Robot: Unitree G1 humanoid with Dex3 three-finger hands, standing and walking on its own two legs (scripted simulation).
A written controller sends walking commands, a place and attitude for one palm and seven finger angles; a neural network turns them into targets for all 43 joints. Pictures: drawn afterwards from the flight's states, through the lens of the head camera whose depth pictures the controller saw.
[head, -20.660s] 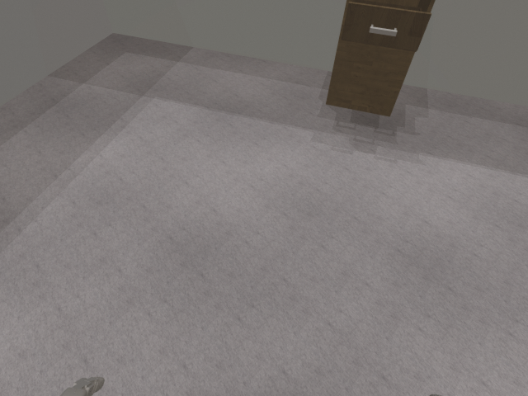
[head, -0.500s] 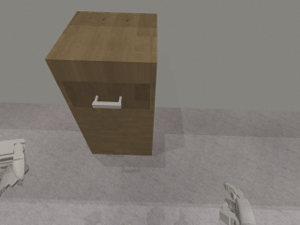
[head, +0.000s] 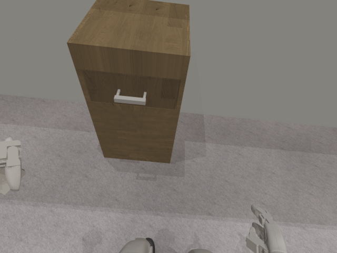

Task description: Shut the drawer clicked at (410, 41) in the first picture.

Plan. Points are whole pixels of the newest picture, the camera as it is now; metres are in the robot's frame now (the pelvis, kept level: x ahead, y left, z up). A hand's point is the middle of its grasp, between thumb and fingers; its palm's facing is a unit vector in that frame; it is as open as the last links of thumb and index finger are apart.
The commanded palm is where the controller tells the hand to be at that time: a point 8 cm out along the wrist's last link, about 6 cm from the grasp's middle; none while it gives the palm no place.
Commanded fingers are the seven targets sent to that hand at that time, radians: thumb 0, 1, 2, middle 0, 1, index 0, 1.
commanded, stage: step back with the hand held close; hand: left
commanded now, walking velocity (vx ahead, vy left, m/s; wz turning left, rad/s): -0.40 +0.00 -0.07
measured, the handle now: (131, 96) +0.71 +0.18 -0.14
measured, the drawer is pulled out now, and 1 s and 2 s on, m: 0.00 0.00 0.00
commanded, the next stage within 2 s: stop stepping back and stand still in 0.18 s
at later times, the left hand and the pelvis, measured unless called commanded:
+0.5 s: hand out of the picture +0.10 +0.23 +0.18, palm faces +0.23 -0.83 -0.50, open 3.3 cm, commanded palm +0.04 +0.28 +0.19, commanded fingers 0.00 0.90 0.90 -1.40 -1.60 -1.40 -1.60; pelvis -0.11 +0.00 -0.01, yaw -2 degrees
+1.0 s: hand out of the picture +0.06 +0.27 +0.18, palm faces +0.37 -0.83 -0.41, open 3.3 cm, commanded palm +0.01 +0.31 +0.19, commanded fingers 0.00 0.90 0.90 -1.40 -1.60 -1.40 -1.60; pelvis -0.13 +0.03 +0.01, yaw -3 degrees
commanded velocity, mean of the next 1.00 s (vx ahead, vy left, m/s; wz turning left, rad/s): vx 0.01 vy -0.01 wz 0.00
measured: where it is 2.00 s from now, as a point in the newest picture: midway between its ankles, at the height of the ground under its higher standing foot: outside the picture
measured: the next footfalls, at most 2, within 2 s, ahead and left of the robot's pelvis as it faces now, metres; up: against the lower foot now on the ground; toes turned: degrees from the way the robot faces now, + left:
right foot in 0.24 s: -0.12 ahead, -0.08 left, +0.00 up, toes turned -5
left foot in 0.62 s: -0.04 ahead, +0.14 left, +0.00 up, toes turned +1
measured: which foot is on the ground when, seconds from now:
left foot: down 0.00-0.46, up 0.48-0.60, down 0.62-1.00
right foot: up 0.00-0.22, down 0.24-1.00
